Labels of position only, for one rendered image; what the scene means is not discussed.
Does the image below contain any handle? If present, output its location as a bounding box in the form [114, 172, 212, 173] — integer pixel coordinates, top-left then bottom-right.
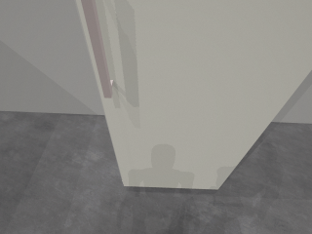
[81, 0, 114, 98]

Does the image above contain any fridge door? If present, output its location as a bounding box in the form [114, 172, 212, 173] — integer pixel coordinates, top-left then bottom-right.
[76, 0, 312, 190]

